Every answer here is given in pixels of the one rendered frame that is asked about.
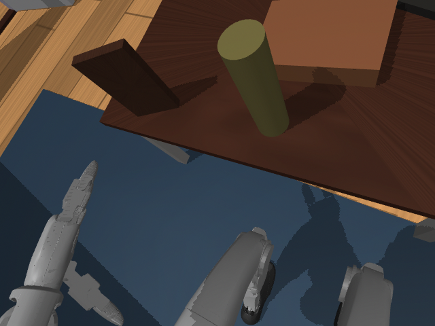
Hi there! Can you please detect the left robot arm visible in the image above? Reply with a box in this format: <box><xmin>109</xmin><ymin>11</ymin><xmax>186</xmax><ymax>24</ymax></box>
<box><xmin>0</xmin><ymin>286</ymin><xmax>64</xmax><ymax>326</ymax></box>

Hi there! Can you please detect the coffee table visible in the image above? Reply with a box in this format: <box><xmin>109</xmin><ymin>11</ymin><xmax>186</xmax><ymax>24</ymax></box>
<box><xmin>100</xmin><ymin>0</ymin><xmax>435</xmax><ymax>242</ymax></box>

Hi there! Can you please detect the left robot foot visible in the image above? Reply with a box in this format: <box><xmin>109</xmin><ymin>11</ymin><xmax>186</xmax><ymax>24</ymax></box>
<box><xmin>241</xmin><ymin>262</ymin><xmax>276</xmax><ymax>325</ymax></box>

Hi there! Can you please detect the left robot hand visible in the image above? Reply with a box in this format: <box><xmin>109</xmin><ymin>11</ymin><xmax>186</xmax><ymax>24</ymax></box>
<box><xmin>24</xmin><ymin>160</ymin><xmax>124</xmax><ymax>326</ymax></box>

